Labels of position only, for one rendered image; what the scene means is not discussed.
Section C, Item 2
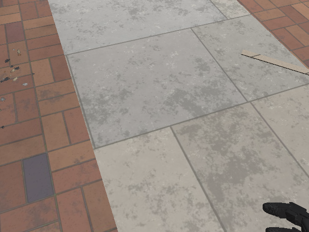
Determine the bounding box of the right robot hand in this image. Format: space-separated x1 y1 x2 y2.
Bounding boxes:
263 202 309 232

